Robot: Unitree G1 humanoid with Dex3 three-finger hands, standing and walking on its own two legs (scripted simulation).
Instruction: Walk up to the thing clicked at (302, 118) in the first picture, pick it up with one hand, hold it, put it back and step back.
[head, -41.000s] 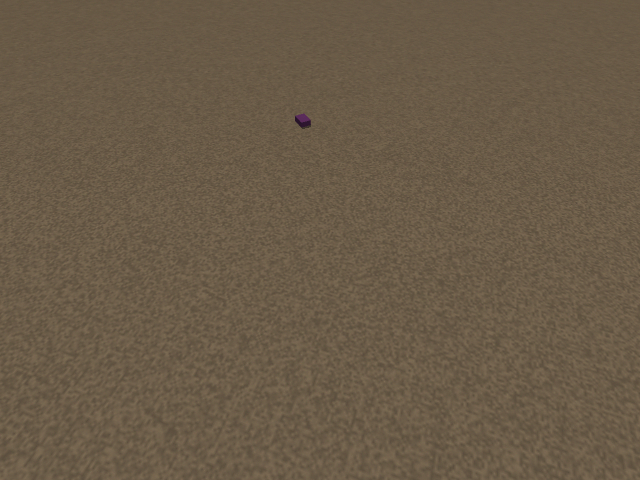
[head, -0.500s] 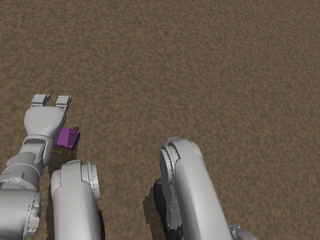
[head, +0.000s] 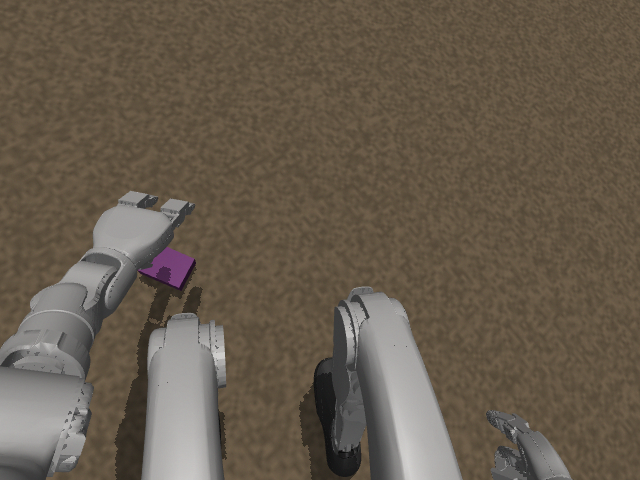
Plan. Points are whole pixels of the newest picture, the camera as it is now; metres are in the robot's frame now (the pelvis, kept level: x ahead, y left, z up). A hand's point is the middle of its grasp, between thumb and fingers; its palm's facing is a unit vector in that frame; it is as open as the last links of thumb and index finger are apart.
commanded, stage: withdraw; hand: left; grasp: from above
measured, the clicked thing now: (167, 266) +0.46 +0.17 -0.37
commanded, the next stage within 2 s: approach in 0.08 s
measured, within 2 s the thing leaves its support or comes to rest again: neither
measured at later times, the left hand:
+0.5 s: hand (116, 249) +0.41 +0.19 -0.08, palm faces -0.44 -0.19 -0.88, open 7.3 cm
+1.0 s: hand (6, 358) +0.28 +0.18 +0.14, palm faces -0.22 -0.81 -0.55, open 7.4 cm
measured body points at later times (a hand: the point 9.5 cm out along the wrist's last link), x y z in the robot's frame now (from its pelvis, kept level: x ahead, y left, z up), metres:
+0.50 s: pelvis +0.01 +0.01 +0.05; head +0.18 +0.02 +0.46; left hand +0.43 +0.19 -0.03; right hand +0.06 -0.26 -0.08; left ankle +0.08 +0.13 -0.35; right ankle +0.11 -0.13 -0.35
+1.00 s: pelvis +0.04 +0.01 +0.23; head +0.13 +0.02 +0.67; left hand +0.29 +0.22 +0.17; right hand +0.26 -0.23 +0.14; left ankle +0.08 +0.13 -0.35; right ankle +0.11 -0.13 -0.35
